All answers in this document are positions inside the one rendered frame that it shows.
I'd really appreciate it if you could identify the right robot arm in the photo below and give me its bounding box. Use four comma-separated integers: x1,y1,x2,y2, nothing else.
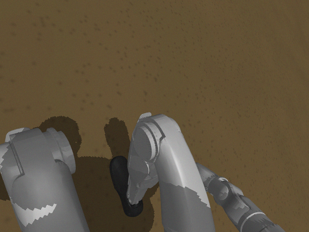
208,176,286,232

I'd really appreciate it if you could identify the right robot hand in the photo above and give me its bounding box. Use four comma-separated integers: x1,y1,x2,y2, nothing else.
196,162,218,192

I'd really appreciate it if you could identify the right robot foot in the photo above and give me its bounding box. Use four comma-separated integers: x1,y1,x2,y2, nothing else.
110,156,143,217

